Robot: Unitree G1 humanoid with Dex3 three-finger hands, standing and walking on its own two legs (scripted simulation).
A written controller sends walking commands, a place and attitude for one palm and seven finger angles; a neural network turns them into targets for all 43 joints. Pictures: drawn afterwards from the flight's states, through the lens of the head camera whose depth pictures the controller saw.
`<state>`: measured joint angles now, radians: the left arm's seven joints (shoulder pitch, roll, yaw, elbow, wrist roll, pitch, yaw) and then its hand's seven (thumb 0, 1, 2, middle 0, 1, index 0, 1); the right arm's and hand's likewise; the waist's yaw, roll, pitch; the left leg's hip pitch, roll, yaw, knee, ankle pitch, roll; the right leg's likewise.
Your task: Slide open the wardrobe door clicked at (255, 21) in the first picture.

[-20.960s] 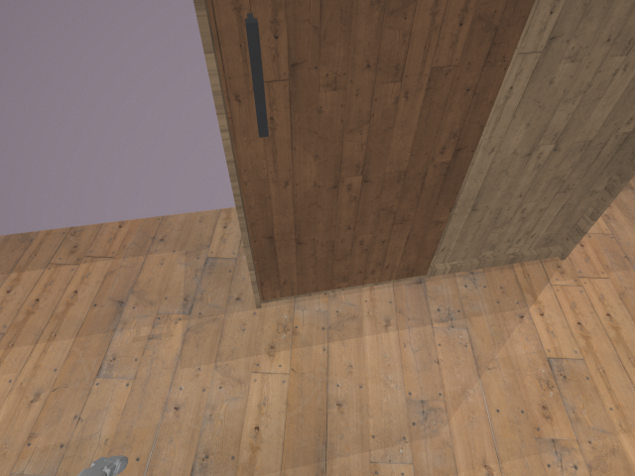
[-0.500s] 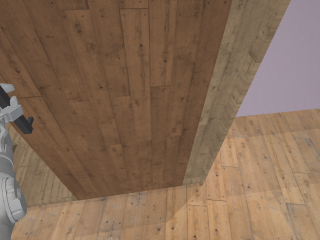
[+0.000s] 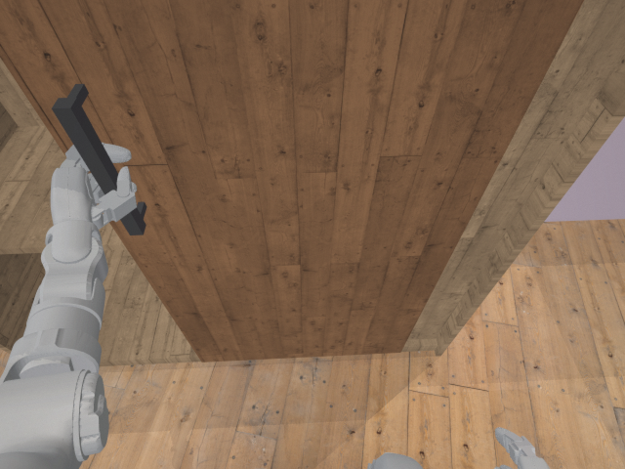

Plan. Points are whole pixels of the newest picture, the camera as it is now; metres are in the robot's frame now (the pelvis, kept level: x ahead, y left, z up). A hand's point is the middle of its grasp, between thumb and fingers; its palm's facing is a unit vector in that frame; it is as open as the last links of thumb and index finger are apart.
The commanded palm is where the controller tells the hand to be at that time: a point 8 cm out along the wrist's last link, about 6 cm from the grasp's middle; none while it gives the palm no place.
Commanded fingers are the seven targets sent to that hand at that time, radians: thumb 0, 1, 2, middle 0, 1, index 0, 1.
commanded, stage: stop walking and hold the door there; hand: left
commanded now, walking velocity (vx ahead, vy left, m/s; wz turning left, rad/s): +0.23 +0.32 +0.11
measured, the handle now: (111, 168) +0.46 +0.30 +0.12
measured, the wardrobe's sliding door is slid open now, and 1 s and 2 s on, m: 0.48 0.48 0.48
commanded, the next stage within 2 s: loosen the grip on the handle in 1.32 s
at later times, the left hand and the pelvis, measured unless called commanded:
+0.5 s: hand (117, 201) +0.42 +0.28 +0.10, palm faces +0.15 -0.98 -0.16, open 5.5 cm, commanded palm +0.39 +0.32 +0.11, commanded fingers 0.00 0.90 0.90 -0.45 -1.40 -0.45 -1.40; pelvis +0.00 +0.12 -0.02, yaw +5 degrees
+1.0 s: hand (118, 204) +0.41 +0.27 +0.11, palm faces +0.05 -0.99 -0.11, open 5.8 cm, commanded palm +0.38 +0.31 +0.11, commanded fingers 0.00 0.90 0.90 -0.45 -1.40 -0.45 -1.40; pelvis +0.00 +0.15 +0.00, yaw +5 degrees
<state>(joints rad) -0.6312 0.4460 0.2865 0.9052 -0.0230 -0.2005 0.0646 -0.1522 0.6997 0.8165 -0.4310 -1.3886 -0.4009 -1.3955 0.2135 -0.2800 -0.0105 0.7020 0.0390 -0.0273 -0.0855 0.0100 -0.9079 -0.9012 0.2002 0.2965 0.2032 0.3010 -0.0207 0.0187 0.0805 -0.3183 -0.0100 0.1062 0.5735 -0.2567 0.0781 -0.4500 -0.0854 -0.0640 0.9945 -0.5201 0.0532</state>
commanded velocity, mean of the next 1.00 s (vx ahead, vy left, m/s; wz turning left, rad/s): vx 0.07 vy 0.03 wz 0.03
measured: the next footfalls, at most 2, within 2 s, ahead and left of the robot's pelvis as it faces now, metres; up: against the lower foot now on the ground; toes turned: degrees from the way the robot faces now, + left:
right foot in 0.14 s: +0.01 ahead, -0.08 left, +0.00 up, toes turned -9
left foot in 0.48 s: +0.05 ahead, +0.26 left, +0.00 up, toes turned +5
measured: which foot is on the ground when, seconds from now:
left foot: down 0.00-0.14, up 0.16-0.46, down 0.48-1.00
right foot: up 0.00-0.12, down 0.14-0.46, up 0.48-0.68, down 0.70-1.00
